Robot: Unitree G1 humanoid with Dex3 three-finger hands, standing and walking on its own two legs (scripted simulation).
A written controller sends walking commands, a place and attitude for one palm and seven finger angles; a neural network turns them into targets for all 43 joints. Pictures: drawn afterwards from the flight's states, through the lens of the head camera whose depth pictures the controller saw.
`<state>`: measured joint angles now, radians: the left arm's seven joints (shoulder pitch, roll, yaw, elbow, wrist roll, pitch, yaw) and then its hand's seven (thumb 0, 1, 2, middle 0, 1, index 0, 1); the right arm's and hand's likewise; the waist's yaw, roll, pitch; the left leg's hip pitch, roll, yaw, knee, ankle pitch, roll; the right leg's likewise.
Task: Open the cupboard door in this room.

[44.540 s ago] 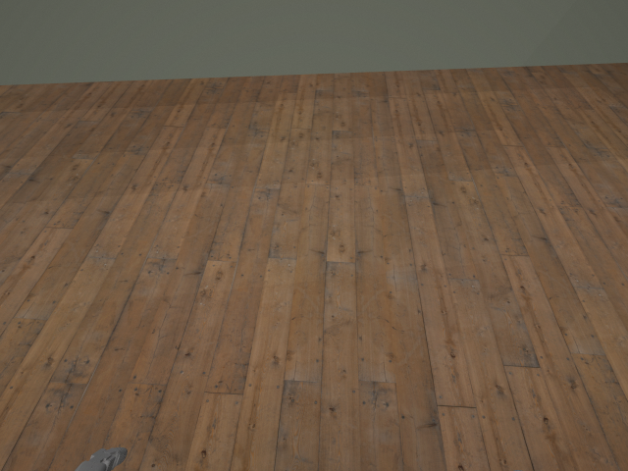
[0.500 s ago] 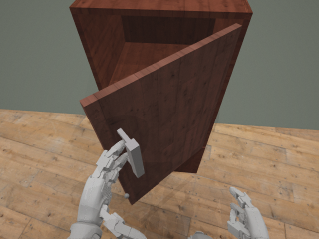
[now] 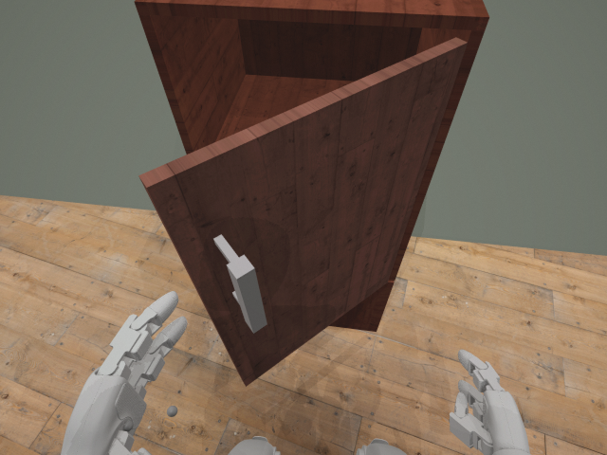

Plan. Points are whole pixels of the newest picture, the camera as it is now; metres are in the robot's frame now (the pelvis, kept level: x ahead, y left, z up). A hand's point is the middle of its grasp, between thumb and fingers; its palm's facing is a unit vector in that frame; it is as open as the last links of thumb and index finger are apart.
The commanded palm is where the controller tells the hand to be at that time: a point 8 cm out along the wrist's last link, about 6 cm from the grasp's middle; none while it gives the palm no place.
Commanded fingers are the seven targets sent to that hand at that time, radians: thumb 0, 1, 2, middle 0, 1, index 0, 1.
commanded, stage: draw the hand back to the body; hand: left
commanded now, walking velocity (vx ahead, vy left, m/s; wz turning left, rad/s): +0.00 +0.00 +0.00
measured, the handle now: (240, 285) +0.30 +0.11 +0.09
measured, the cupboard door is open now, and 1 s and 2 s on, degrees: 44 44 44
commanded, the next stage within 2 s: step back with the hand held close in 1.66 s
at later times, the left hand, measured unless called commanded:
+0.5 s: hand (119, 398) +0.16 +0.18 +0.13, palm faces -0.04 -1.00 -0.08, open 16.3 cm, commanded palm +0.13 +0.25 +0.15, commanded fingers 0.00 -0.43 0.33 -0.15 -0.30 -0.15 -0.30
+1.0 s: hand (16, 318) +0.20 +0.26 +0.19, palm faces +0.35 -0.85 -0.40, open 12.5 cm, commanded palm +0.15 +0.30 +0.21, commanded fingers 0.00 0.44 0.70 -0.18 -0.30 -0.18 -0.30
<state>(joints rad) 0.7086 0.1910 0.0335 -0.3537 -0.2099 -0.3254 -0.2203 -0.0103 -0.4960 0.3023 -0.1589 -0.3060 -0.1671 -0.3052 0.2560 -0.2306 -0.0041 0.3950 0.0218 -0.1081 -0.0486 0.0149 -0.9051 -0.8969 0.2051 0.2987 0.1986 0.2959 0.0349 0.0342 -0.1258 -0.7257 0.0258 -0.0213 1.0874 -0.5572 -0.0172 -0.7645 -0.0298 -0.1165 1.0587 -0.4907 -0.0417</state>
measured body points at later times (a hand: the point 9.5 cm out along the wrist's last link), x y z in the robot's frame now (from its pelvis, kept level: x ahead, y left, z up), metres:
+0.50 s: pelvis -0.01 +0.02 +0.02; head -0.01 +0.01 +0.47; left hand +0.15 +0.23 +0.14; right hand +0.18 -0.20 -0.03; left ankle -0.01 +0.13 -0.66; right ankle +0.02 -0.10 -0.66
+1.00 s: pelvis +0.02 +0.03 +0.07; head +0.01 +0.02 +0.52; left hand +0.17 +0.30 +0.21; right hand +0.20 -0.18 -0.01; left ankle -0.01 +0.13 -0.66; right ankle +0.02 -0.10 -0.66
